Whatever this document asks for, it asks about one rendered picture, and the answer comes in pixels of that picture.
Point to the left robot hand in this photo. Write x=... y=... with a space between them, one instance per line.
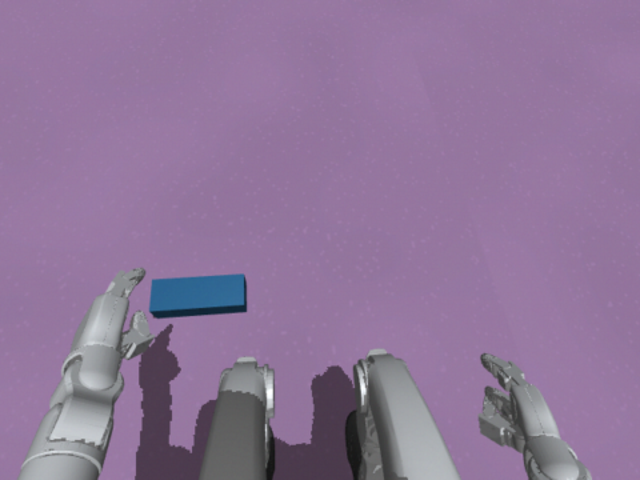
x=103 y=323

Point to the right robot foot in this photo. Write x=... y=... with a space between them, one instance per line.
x=353 y=445

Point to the right robot arm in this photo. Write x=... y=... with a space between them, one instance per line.
x=550 y=458

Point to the left robot arm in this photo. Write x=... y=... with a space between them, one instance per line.
x=73 y=437

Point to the carton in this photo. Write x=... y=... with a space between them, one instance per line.
x=194 y=296

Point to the right robot hand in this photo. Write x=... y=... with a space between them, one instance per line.
x=525 y=413

